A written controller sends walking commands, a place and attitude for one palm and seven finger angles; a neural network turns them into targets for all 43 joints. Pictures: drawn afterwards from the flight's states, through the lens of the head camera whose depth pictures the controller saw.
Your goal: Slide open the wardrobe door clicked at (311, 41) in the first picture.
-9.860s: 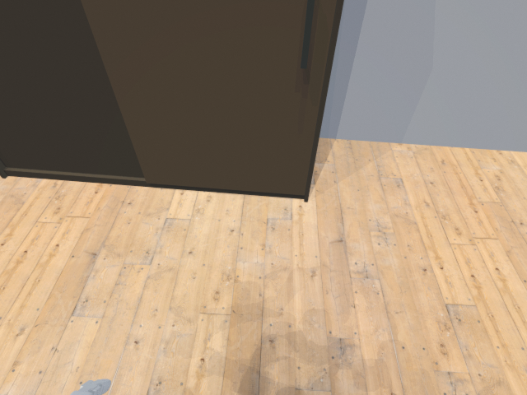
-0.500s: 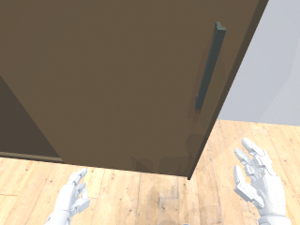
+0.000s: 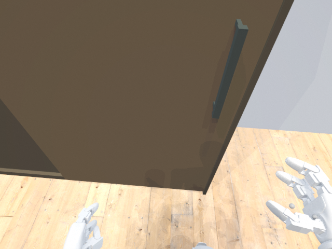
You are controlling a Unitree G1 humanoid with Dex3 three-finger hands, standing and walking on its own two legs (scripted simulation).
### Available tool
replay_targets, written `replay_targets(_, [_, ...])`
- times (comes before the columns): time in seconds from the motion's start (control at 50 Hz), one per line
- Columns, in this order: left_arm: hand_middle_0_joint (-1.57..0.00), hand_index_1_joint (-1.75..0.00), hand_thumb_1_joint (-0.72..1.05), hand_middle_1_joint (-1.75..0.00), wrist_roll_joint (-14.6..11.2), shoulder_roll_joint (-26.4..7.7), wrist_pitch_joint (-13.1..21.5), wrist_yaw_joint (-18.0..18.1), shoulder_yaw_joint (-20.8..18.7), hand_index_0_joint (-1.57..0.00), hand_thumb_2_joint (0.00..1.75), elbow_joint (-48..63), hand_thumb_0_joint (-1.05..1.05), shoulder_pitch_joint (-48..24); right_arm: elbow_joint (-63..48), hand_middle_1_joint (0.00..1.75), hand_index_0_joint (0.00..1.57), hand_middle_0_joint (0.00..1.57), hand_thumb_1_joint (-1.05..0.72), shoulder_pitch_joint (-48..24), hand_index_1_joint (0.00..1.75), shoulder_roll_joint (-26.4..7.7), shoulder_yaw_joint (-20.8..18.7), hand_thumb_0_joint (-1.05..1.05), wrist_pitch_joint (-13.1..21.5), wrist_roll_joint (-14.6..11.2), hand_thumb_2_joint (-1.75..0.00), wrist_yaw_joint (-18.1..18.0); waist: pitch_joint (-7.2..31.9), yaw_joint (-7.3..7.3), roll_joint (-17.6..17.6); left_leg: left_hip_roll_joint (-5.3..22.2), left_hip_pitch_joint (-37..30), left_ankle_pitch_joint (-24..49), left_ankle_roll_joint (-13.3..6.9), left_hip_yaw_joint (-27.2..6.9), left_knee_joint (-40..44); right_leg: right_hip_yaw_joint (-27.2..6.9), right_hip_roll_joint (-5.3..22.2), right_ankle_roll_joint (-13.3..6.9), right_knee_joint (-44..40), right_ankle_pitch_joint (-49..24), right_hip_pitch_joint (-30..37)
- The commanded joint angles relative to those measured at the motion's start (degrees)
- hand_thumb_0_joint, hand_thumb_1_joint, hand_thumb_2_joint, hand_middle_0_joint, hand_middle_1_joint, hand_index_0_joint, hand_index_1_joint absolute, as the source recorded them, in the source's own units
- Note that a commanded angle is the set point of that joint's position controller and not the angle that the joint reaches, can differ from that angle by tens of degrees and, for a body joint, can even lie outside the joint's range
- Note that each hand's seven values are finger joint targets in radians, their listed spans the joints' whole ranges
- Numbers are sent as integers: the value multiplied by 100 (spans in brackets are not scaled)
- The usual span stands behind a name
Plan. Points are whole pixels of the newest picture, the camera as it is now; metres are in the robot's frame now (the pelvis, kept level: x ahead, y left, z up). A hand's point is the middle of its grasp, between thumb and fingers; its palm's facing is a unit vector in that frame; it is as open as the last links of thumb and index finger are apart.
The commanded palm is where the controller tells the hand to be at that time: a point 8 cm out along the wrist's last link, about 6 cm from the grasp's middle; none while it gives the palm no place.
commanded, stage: raise the hand with hooked fingers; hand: right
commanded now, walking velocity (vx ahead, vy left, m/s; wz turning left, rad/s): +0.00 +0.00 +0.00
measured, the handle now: (225, 75) +0.52 -0.12 +0.16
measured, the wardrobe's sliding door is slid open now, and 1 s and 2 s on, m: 0.00 0.00 0.00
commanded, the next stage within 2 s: move the hooked fingers beside the handle in 1.30 s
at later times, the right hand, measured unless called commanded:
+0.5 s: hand (330, 183) +0.24 -0.28 +0.14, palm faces +0.06 +1.00 -0.05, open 13.6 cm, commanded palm +0.21 -0.32 +0.15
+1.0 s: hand out of the picture +0.27 -0.29 +0.18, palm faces +0.05 +1.00 -0.06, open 14.0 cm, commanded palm +0.24 -0.33 +0.19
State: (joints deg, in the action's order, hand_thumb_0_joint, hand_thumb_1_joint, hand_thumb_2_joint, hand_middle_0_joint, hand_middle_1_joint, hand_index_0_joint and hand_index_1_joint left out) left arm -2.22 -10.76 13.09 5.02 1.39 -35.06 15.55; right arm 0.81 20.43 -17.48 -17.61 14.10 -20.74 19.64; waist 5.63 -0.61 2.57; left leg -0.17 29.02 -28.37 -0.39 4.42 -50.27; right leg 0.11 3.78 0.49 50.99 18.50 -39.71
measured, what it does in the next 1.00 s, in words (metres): stands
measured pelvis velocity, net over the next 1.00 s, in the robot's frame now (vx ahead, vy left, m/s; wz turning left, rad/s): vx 0.00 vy -0.01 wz -0.02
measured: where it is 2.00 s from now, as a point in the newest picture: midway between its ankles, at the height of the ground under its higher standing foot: outside the picture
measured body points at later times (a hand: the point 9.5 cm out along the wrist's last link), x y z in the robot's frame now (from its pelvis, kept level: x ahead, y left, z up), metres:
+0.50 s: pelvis +0.00 -0.02 +0.02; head +0.00 -0.02 +0.47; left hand +0.20 +0.21 -0.03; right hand +0.23 -0.33 +0.14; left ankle -0.03 +0.11 -0.69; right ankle +0.07 -0.12 -0.69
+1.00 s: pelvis +0.00 -0.01 +0.04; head -0.01 +0.01 +0.49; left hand +0.17 +0.23 -0.03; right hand +0.26 -0.34 +0.18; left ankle -0.03 +0.11 -0.69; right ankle +0.07 -0.12 -0.69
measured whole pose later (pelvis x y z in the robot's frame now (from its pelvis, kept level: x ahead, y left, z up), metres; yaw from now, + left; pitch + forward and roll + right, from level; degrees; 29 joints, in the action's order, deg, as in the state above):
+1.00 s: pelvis +0.00 -0.01 +0.04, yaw -1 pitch +0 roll +1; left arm -4.5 -16.1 14.1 6.4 3.0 -35.0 15.3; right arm 12.5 -2.4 -26.3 -25.5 -1.3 -20.7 26.9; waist 1.9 1.2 3.1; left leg 0.7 11.6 -20.4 0.3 4.5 -32.5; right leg 0.7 2.1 -0.2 33.9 11.3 -22.2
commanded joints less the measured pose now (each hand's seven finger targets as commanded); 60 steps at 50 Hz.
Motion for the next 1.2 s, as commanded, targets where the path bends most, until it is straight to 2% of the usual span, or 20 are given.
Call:
replay_targets(0.0, [-20,-30,90,-30,-47,-1004,456,43,-421,-20,90,986,0,-556,-1152,92,27,27,6,-149,92,-790,-517,0,453,-154,-49,-37,799,160,-284,-105,305,1465,107,-127,1084,-151,-261,-218,-785,-775,1513])
replay_targets(0.02, [-20,-30,90,-30,-50,-1029,473,37,-425,-20,90,976,0,-547,-1124,93,27,27,8,-185,93,-851,-535,0,453,-139,-48,-17,762,204,-246,-110,195,1460,76,-146,1114,-150,-271,-216,-810,-804,1528])
replay_targets(0.2, [-20,-30,90,-30,-117,-1117,526,144,-320,-20,90,937,0,-497,-1318,107,29,29,29,-1079,107,-1282,-744,0,265,-169,-39,41,542,140,165,-137,122,1065,17,-41,1452,-226,-251,-213,-1313,-499,2073])
replay_targets(0.28, [-20,-30,90,-30,-129,-1129,541,156,-279,-20,90,953,0,-537,-1372,112,29,29,38,-1510,112,-1406,-789,0,79,-169,-35,102,648,181,486,-144,-145,1312,-20,-12,1553,-241,-262,-194,-1475,-687,2401])
replay_targets(0.32, [-20,-30,90,-30,-136,-1149,527,151,-258,-20,90,962,0,-515,-1066,115,29,29,43,-1508,115,-1435,-812,0,-129,-166,-33,156,528,205,288,-171,-237,1321,-22,5,1672,-253,-260,-199,-1567,-649,2381])
replay_targets(0.4, [-20,-30,90,-30,-167,-1149,499,188,-198,-20,90,1011,0,-625,-1012,120,30,30,50,-2084,120,-1569,-820,0,-462,-151,-30,250,418,183,464,-162,-262,1175,-15,11,1844,-302,-271,-188,-1780,-428,2556])
replay_targets(0.44, [-20,-30,90,-30,-179,-1159,480,204,-176,-20,90,1009,0,-632,-835,120,30,30,50,-2245,120,-1666,-917,0,-619,-165,-30,286,336,185,248,-172,-360,1233,-12,-3,1967,-285,-272,-200,-1830,-483,2585])
replay_targets(0.56, [-20,-30,90,-30,-184,-1144,468,247,-89,-20,90,1003,0,-722,-777,120,30,30,50,-2991,120,-1964,-1083,0,-801,-134,-30,352,423,205,441,-171,-547,1130,-30,-4,2146,-324,-290,-183,-2047,-358,2858])
replay_targets(0.6, [-20,-30,90,-30,-190,-1148,474,267,-71,-20,90,979,0,-735,-612,120,30,30,50,-3123,120,-2045,-1127,0,-867,-129,-30,392,393,195,305,-175,-563,1098,-22,11,2207,-353,-287,-187,-2117,-309,2901])
replay_targets(0.7, [-20,-30,90,-30,-220,-1149,493,299,-41,-20,90,938,0,-763,-481,120,30,30,50,-3618,120,-2294,-1222,0,-1033,-109,-30,525,387,201,439,-159,-674,1152,-24,-21,2367,-344,-312,-191,-2225,-357,3079])
replay_targets(0.74, [-20,-30,90,-30,-221,-1172,489,288,-36,-20,90,918,0,-742,-193,120,30,30,50,-3615,120,-2431,-1369,0,-1101,-148,-30,579,399,226,196,-155,-789,1241,-15,-62,2464,-306,-328,-216,-2215,-489,3034])
replay_targets(0.78, [-20,-30,90,-30,-242,-1176,480,291,-40,-20,90,900,0,-743,-97,120,30,30,50,-3819,120,-2486,-1374,0,-1153,-157,-30,652,421,222,331,-143,-795,1314,-14,-88,2500,-274,-348,-218,-2214,-559,3113])
replay_targets(0.8, [-20,-30,90,-30,-242,-1167,489,280,-45,-20,90,909,0,-753,-29,120,30,30,50,-3771,120,-2398,-1320,0,-1176,-164,-30,676,409,220,368,-135,-787,1322,-15,-68,2487,-274,-356,-210,-2214,-561,3114])
replay_targets(0.84, [-20,-30,90,-30,-247,-1185,477,241,-65,-20,90,920,0,-695,289,120,30,30,50,-3455,120,-2256,-1248,0,-1252,-182,-30,746,335,241,2,-134,-823,1517,3,-106,2520,-229,-365,-236,-2158,-729,3016])
replay_targets(0.9, [-20,-30,90,-30,-265,-1210,467,208,-95,-20,90,975,0,-728,84,120,30,30,50,-3606,120,-2279,-1196,0,-1239,-170,-30,772,333,237,142,-131,-744,1422,9,-95,2488,-227,-378,-234,-2176,-664,3044])
replay_targets(0.98, [-20,-30,90,-30,-236,-1185,468,206,-124,-20,90,998,0,-694,-195,120,30,30,50,-3620,120,-2472,-1446,0,-1124,-166,-30,659,581,259,175,-121,-875,1695,12,-135,2457,-166,-374,-251,-2113,-930,3188])
replay_targets(1.02, [-20,-30,90,-30,-228,-1184,464,208,-113,-20,90,973,0,-663,-288,120,30,30,50,-3696,120,-2544,-1474,0,-1051,-148,-30,587,491,275,229,-127,-927,1606,3,-133,2483,-161,-364,-240,-2137,-894,3144])
replay_targets(1.1, [-20,-30,90,-30,-226,-1163,480,244,-113,-20,90,960,0,-696,-332,120,30,30,50,-3772,120,-2475,-1439,0,-1010,-97,-30,539,497,246,458,-120,-894,1681,7,-134,2473,-150,-376,-237,-2165,-910,3258])
replay_targets(1.12, [-20,-30,90,-30,-211,-1174,470,241,-121,-20,90,948,0,-642,-262,120,30,30,50,-3648,120,-2541,-1501,0,-1020,-104,-30,532,516,263,156,-125,-974,1787,26,-155,2500,-129,-367,-258,-2123,-996,3199])
replay_targets(1.18, [-20,-30,90,-30,-238,-1157,446,249,-116,-20,90,942,0,-674,-160,120,30,30,50,-3674,120,-2362,-1345,0,-1098,-117,-30,606,467,221,311,-118,-914,1936,37,-166,2485,-107,-383,-252,-2123,-1039,3243])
